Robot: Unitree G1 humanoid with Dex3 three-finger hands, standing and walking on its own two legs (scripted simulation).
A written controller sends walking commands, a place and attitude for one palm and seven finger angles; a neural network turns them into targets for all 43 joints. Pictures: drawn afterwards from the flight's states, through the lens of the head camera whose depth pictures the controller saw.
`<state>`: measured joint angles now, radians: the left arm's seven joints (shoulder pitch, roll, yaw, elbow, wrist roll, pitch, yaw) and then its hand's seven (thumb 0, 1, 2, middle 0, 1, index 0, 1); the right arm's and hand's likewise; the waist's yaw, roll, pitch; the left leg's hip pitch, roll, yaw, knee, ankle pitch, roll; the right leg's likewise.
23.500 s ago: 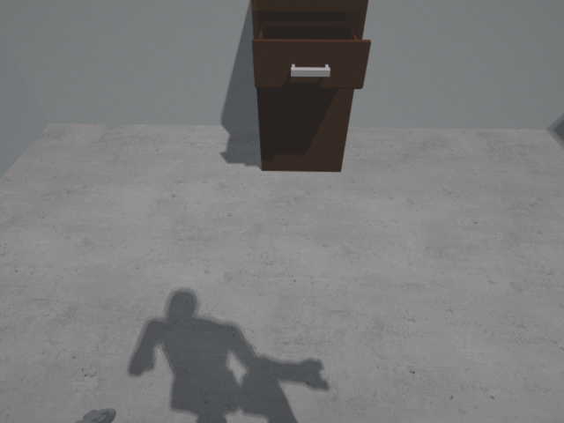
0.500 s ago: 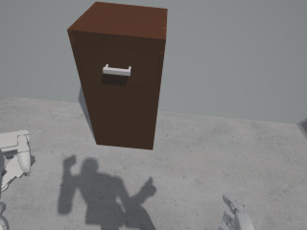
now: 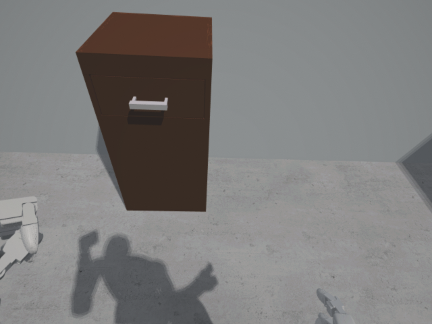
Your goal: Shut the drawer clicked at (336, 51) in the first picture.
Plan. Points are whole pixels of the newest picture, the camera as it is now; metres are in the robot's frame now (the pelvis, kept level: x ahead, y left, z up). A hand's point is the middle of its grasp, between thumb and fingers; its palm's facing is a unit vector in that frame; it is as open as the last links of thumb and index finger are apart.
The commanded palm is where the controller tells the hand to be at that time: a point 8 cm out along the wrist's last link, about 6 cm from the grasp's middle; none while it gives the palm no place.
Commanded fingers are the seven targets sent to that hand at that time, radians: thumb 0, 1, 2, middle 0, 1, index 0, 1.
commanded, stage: let the arm hang, fingers relaxed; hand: left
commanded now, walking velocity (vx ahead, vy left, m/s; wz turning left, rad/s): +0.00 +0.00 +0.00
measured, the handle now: (149, 102) +0.85 +0.27 -0.04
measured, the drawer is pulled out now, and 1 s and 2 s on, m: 0.00 0.00 0.00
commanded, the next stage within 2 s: look to check the result in 1.12 s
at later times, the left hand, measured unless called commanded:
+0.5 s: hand out of the picture -0.07 +0.20 -0.17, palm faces +0.04 -0.97 -0.24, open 4.3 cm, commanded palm none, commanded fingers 0.00 0.90 0.90 -0.40 -0.52 -0.40 -0.52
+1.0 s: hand out of the picture +0.06 +0.16 -0.17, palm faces +0.02 -0.98 -0.22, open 7.3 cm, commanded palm none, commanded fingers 0.00 0.90 0.90 -0.20 -0.30 -0.20 -0.30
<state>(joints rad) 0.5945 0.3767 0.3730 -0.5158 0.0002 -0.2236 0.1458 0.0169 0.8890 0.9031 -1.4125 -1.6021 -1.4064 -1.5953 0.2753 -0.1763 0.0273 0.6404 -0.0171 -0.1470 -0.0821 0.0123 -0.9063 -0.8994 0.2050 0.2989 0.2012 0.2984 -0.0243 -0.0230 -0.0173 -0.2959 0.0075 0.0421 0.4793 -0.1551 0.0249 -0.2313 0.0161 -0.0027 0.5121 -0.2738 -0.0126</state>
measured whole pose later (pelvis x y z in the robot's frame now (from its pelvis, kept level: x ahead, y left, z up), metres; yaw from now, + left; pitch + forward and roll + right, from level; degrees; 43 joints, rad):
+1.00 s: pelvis +0.02 -0.02 +0.01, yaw +0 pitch -2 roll +0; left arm 0.22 0.17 0.01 1.10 0.01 -0.02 0.03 0.01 0.92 0.90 -0.21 -0.31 -0.21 -0.31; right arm 0.26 -0.14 -0.02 1.13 -0.03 0.01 -0.02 0.00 -0.92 -0.90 0.20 0.30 0.20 0.30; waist -0.01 0.01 0.03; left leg -0.23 0.02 0.01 0.42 -0.16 -0.01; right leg -0.17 0.02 -0.02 0.44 -0.23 -0.03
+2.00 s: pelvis +0.04 -0.01 +0.01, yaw -1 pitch -2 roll +0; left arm 0.23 0.19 0.01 1.14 0.01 -0.02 0.03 0.01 0.91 0.90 -0.20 -0.30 -0.20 -0.30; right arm 0.22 -0.18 -0.01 1.15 -0.02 0.01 -0.02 0.00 -0.91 -0.90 0.20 0.30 0.20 0.30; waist -0.01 0.00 0.06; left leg -0.17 0.02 0.04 0.37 -0.17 0.00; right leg -0.12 0.02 0.01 0.38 -0.23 -0.02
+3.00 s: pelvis +0.05 -0.01 +0.01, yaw -2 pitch -2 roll +0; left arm 0.24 0.19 0.01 1.14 0.01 -0.02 0.03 0.01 0.91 0.90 -0.21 -0.30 -0.20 -0.30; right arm 0.22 -0.19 -0.01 1.16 -0.02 0.00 -0.03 0.00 -0.91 -0.90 0.20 0.30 0.20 0.30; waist -0.01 0.01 0.05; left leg -0.16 0.02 0.04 0.36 -0.18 -0.01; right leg -0.11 0.03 0.01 0.37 -0.23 -0.02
